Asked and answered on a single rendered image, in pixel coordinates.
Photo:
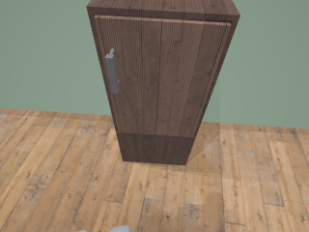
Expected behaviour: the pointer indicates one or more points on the cupboard door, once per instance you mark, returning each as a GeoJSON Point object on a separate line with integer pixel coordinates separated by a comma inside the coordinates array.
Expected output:
{"type": "Point", "coordinates": [165, 68]}

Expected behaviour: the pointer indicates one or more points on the handle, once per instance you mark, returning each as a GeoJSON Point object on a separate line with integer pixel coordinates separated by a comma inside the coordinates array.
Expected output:
{"type": "Point", "coordinates": [112, 71]}

